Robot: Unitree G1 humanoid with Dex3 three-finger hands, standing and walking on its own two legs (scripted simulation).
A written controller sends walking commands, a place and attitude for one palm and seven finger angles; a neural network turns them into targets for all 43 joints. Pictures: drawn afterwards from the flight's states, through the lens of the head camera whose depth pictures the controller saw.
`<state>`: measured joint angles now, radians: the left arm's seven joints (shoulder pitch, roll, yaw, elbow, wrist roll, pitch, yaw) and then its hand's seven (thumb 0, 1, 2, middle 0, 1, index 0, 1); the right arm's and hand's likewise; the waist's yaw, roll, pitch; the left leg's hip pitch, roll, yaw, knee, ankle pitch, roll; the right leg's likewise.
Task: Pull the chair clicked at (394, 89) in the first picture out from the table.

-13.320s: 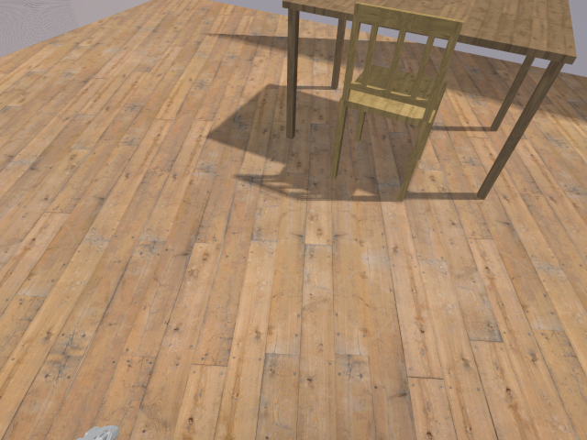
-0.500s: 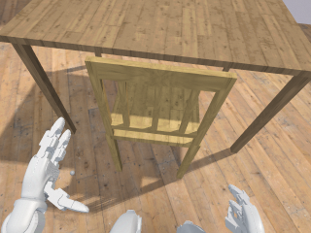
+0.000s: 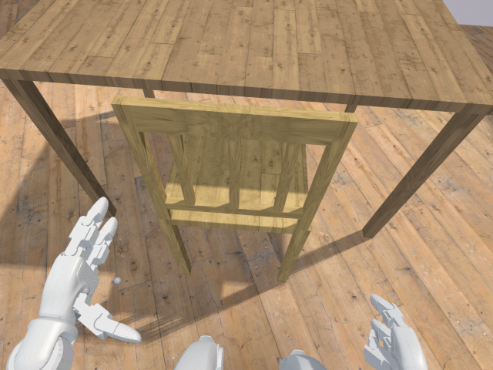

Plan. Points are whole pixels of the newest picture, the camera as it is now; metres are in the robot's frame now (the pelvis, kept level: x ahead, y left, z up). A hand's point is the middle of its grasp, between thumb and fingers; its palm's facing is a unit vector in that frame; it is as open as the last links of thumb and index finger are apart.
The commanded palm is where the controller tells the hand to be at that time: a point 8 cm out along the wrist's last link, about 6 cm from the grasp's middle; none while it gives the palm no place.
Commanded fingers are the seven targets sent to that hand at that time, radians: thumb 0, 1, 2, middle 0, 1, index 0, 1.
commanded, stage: raise the hand toward the chair's back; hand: left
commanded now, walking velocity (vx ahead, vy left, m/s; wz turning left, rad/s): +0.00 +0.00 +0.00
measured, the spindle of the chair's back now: (234, 175) +0.48 +0.05 -0.03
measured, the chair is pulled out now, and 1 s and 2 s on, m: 0.00 0.00 0.00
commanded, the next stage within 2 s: aim the fingers beside a spindle in 0.02 s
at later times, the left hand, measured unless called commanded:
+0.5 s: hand (136, 256) +0.28 +0.18 +0.03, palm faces -0.03 -1.00 -0.05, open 16.9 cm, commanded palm +0.25 +0.24 +0.03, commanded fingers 0.00 -0.50 0.30 -0.06 -0.08 -0.06 -0.08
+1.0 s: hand (158, 252) +0.30 +0.16 +0.01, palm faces -0.07 -1.00 -0.02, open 16.9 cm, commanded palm +0.28 +0.22 +0.01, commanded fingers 0.00 -0.50 0.30 -0.06 -0.08 -0.06 -0.08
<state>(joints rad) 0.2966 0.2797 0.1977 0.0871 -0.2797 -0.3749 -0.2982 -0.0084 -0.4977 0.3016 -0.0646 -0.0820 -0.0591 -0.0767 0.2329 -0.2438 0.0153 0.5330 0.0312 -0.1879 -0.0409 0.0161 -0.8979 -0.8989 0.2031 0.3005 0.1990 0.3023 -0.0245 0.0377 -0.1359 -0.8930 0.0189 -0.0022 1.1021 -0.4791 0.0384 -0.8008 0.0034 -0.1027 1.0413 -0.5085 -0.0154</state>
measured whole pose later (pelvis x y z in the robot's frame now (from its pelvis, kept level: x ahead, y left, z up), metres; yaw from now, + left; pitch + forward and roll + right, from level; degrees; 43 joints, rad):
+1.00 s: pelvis -0.01 -0.01 -0.02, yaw -1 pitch +19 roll -2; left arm 0.04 0.23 0.14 0.28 -0.24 -0.44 -0.24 -0.01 -0.50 0.30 -0.07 -0.08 -0.06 -0.08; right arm 0.21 -0.25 0.01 0.55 0.02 -0.15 -0.03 0.01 -0.90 -0.90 0.20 0.30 0.20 0.30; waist -0.03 0.04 -0.15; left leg -1.03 0.02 0.01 1.19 -0.50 0.03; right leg -0.95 0.00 -0.09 1.16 -0.54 -0.02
